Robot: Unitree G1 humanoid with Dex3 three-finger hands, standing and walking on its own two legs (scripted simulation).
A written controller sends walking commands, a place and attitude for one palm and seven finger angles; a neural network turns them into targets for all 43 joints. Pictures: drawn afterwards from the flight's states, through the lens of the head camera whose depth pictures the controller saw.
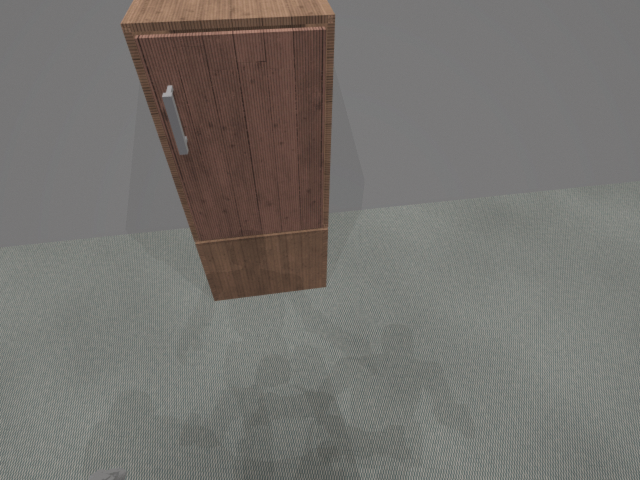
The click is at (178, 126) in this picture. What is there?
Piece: cupboard door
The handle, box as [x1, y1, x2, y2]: [162, 85, 187, 154]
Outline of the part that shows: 168,85 166,92 162,95 162,98 179,153 185,154 187,153 187,139 186,136 183,134 172,96 172,86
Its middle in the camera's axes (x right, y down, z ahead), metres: -0.33 -0.27 +0.88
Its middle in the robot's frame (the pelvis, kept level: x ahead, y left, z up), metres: +0.82 +0.38 +0.02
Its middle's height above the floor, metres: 0.79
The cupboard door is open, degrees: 0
